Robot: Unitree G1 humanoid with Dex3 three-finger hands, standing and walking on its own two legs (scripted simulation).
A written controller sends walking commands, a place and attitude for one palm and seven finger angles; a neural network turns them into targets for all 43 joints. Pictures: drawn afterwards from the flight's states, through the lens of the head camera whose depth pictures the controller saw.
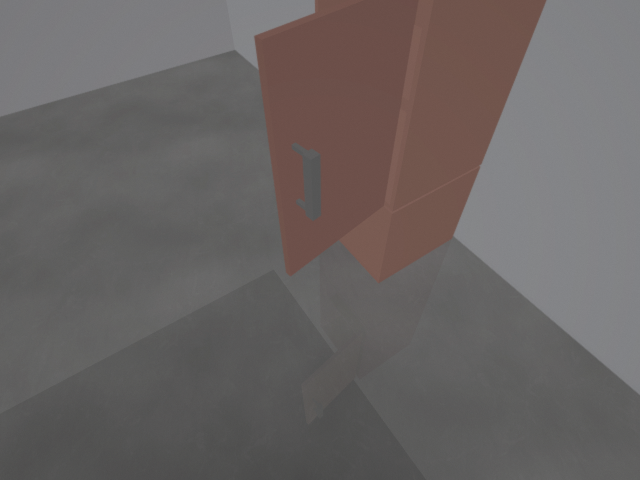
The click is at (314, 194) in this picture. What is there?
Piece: cupboard door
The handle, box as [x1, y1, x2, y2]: [292, 142, 320, 220]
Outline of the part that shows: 295,142 292,144 292,148 299,153 303,159 305,195 304,202 299,198 296,200 296,203 305,210 306,215 313,220 320,215 319,154 312,149 306,150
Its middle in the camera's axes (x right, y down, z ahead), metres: -0.03 -0.11 +0.76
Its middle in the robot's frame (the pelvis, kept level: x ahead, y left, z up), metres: +0.64 +0.07 -0.04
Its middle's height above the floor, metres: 0.74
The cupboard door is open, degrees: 100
